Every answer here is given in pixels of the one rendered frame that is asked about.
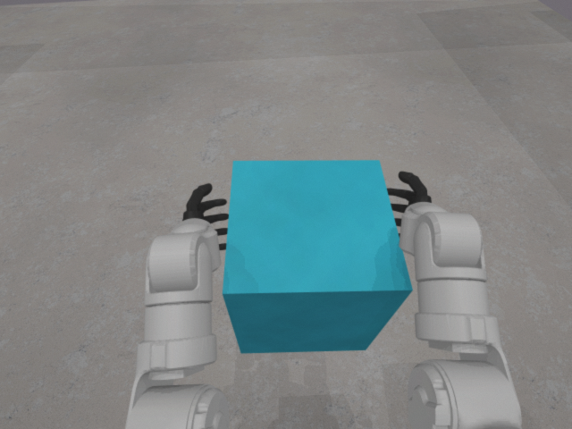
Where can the right robot hand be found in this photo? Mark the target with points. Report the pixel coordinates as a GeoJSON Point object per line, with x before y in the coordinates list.
{"type": "Point", "coordinates": [419, 193]}

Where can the left robot hand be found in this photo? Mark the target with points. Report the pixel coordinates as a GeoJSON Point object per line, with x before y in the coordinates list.
{"type": "Point", "coordinates": [195, 209]}

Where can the left robot upper arm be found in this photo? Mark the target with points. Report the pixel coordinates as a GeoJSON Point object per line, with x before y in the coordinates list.
{"type": "Point", "coordinates": [189, 406]}

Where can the left robot forearm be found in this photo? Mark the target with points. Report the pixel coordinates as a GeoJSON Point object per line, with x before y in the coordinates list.
{"type": "Point", "coordinates": [178, 339]}

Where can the right robot upper arm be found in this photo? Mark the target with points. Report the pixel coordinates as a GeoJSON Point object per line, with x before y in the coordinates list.
{"type": "Point", "coordinates": [461, 394]}

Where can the right robot forearm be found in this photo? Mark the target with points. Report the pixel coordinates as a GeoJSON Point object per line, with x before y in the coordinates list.
{"type": "Point", "coordinates": [453, 304]}

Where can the carton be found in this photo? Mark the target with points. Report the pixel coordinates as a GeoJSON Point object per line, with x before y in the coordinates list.
{"type": "Point", "coordinates": [312, 258]}

